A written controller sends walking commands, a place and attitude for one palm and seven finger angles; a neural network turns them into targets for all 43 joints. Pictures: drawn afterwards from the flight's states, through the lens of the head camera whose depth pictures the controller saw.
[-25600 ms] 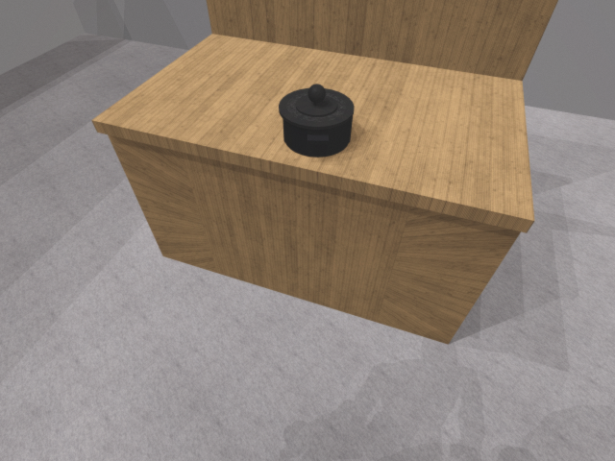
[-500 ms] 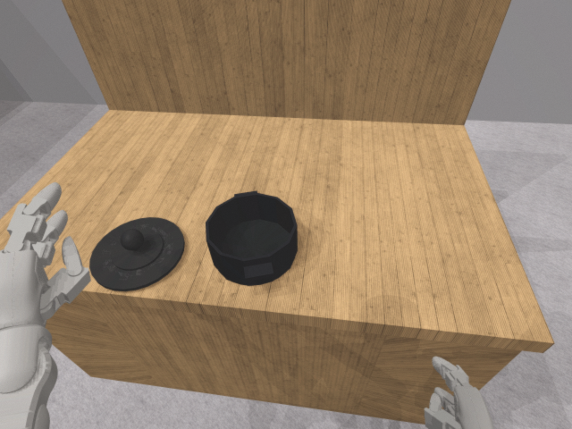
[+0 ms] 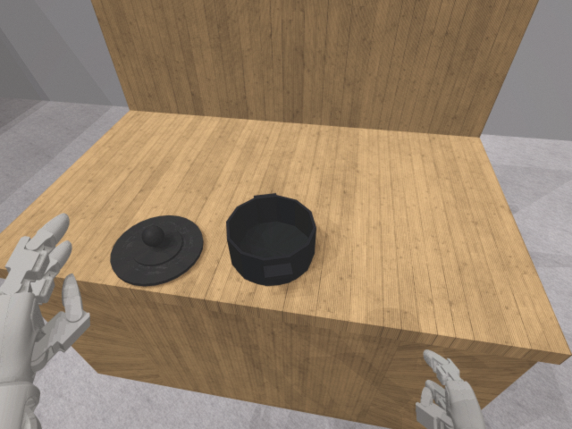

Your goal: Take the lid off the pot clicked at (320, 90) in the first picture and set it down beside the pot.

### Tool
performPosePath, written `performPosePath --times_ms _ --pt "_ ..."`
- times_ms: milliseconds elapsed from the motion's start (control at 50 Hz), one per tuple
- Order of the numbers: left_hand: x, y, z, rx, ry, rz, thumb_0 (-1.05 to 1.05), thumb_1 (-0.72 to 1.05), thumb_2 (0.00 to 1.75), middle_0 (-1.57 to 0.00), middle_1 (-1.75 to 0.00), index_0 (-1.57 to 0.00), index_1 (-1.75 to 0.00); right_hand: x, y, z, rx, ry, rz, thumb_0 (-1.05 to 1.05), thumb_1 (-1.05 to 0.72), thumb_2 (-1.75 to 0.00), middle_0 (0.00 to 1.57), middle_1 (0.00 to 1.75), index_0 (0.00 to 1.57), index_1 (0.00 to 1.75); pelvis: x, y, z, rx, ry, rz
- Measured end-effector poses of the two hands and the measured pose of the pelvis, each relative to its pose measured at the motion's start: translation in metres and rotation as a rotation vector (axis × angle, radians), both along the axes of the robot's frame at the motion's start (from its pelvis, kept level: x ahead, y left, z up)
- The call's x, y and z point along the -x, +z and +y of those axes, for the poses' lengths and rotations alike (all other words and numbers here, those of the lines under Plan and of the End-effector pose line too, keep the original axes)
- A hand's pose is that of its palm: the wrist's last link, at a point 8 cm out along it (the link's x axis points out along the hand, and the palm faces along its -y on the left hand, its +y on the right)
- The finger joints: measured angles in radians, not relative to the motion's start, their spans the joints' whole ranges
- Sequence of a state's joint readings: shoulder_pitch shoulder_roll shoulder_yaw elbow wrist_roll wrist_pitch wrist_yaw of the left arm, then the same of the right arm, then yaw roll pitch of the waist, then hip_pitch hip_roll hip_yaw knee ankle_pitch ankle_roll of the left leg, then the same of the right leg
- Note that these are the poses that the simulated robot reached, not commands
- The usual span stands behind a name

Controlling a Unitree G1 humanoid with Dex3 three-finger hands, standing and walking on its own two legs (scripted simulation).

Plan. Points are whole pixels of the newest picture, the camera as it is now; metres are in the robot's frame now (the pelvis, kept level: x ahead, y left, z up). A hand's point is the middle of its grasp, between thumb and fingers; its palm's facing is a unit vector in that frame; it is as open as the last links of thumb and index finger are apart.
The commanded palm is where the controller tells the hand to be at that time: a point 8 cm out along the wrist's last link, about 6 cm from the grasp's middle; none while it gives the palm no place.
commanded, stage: step back with the hand held close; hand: left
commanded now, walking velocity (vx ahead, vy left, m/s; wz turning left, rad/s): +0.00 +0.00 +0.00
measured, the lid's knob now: (153, 235) +0.47 +0.35 -0.06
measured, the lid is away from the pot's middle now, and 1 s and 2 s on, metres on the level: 0.25 0.25 0.25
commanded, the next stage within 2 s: stop stepping back and stand still in 1.76 s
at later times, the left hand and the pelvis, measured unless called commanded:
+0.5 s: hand (68, 332) +0.16 +0.25 +0.14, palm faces +0.19 -0.84 -0.50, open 7.4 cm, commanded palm +0.11 +0.31 +0.17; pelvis -0.03 +0.03 -0.01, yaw -1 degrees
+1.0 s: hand (20, 378) +0.11 +0.26 +0.16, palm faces +0.33 -0.83 -0.46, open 7.4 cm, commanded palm +0.05 +0.31 +0.17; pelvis -0.08 +0.03 -0.02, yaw -1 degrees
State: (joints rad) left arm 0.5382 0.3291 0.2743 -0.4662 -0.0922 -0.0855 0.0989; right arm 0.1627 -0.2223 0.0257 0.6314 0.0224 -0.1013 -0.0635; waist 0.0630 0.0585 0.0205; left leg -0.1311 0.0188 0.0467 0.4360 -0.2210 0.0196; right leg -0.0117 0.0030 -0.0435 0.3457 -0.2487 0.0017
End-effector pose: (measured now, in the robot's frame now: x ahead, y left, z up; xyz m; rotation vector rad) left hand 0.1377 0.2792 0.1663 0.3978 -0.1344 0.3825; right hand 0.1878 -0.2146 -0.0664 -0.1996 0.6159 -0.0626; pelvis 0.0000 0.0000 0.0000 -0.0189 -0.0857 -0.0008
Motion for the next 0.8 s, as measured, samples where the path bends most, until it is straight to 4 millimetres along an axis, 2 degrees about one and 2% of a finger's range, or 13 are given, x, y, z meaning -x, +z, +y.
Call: performPosePath --times_ms 120,240,400,560,660,800 --pt "0.002 0.000 0.003 0.004 0.000 -0.006 0.02 0.89 0.90 -0.21 -0.30 -0.21 -0.30 0.001 0.002 0.006 0.000 0.009 -0.011 0.02 -0.90 -0.90 0.20 0.30 0.20 0.30 0.002 0.000 0.003 0.001 0.000 -0.002" --pt "-0.004 0.019 0.018 -0.103 -0.034 -0.085 0.02 0.89 0.90 -0.21 -0.30 -0.21 -0.30 0.012 0.002 0.006 0.019 -0.003 0.026 0.02 -0.90 -0.90 0.20 0.30 0.20 0.30 0.010 -0.002 0.007 0.014 -0.019 0.034" --pt "-0.008 -0.001 0.013 -0.109 -0.175 0.022 0.02 0.89 0.90 -0.21 -0.30 -0.21 -0.30 0.045 -0.003 -0.001 0.050 -0.096 0.094 0.02 -0.90 -0.90 0.20 0.30 0.20 0.30 0.021 -0.006 0.024 0.005 -0.034 0.079" --pt "0.014 0.004 0.022 -0.188 -0.192 0.030 0.02 0.89 0.90 -0.21 -0.30 -0.22 -0.30 0.075 -0.014 0.006 0.050 -0.115 0.134 0.02 -0.90 -0.90 0.20 0.30 0.20 0.30 0.039 -0.012 0.029 0.007 -0.020 0.084" --pt "0.032 0.010 0.023 -0.200 -0.150 -0.017 0.02 0.89 0.90 -0.21 -0.30 -0.22 -0.30 0.085 -0.021 0.013 0.024 -0.100 0.118 0.02 -0.90 -0.90 0.20 0.30 0.20 0.30 0.052 -0.016 0.027 0.018 -0.011 0.075" --pt "0.051 0.004 0.022 -0.146 -0.117 -0.072 0.02 0.89 0.90 -0.21 -0.30 -0.22 -0.30 0.095 -0.019 0.013 0.036 -0.094 0.091 0.02 -0.90 -0.90 0.20 0.30 0.20 0.30 0.065 -0.019 0.026 0.029 -0.003 0.078"
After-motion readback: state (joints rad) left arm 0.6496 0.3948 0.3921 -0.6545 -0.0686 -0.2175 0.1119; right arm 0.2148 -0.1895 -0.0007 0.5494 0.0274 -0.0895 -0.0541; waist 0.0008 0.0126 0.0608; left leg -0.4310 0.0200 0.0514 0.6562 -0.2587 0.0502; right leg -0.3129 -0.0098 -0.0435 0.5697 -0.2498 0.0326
